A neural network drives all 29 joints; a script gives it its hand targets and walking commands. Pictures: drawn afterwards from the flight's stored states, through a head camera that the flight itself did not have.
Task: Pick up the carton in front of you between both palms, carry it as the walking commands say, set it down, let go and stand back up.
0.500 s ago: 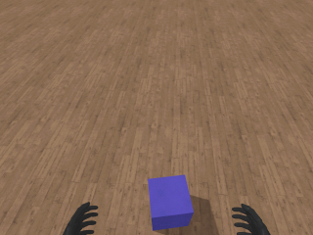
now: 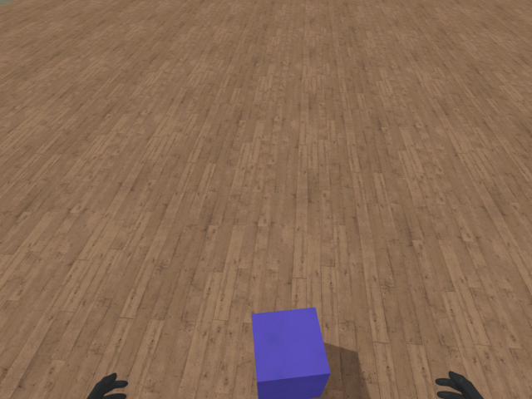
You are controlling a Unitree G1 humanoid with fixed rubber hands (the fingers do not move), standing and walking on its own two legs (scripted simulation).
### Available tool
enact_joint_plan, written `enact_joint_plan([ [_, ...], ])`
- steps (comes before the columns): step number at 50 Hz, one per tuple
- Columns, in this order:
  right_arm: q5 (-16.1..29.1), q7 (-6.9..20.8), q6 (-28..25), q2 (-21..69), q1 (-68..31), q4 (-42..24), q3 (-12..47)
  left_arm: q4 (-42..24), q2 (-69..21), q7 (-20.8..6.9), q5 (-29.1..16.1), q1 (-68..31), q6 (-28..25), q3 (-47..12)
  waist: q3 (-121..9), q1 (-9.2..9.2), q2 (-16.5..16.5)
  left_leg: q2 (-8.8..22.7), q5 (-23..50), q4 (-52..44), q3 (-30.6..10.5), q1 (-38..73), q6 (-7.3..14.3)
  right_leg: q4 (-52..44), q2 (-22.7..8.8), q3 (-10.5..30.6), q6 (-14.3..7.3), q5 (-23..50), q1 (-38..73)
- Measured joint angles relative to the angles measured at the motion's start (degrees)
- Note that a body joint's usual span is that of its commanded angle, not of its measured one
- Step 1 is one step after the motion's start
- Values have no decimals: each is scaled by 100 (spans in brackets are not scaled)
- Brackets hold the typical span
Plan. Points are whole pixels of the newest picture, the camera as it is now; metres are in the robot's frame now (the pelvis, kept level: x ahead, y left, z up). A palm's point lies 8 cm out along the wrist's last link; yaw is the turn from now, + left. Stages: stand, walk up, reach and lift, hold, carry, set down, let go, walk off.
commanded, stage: stand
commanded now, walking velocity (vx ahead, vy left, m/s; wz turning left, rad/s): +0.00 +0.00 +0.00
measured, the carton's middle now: (286, 356) +0.43 -0.05 -0.64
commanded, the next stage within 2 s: none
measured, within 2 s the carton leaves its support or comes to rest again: neither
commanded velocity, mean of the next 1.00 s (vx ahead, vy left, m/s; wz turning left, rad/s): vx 0.00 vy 0.00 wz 0.00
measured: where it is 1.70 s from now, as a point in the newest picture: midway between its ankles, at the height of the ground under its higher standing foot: outside the picture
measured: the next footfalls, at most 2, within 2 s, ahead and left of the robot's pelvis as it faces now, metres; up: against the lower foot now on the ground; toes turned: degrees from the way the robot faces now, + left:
none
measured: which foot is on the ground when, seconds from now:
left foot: down 0.00-1.00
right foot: down 0.00-1.00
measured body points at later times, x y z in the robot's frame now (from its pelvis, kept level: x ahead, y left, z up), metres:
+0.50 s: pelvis -0.01 +0.00 +0.00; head -0.01 +0.01 +0.45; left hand +0.11 +0.29 -0.10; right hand +0.11 -0.28 -0.10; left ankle -0.04 +0.11 -0.73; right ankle -0.01 -0.11 -0.73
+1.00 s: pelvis -0.03 +0.00 +0.01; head -0.04 +0.00 +0.46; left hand +0.07 +0.30 -0.11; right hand +0.07 -0.29 -0.10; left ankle -0.04 +0.11 -0.73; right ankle -0.01 -0.11 -0.73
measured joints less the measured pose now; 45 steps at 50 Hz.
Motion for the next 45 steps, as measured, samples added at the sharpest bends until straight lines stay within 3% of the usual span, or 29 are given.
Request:
enact_joint_plan([
  [45, 98, -148, -106, -81, -100, 1093, 298, 1152, 130, 29, -71, -86, -116, -183, 132, 32, -66, -59, 538, -563, 46, 229, 24, -514, -89, 59, 46, 513, 207],
])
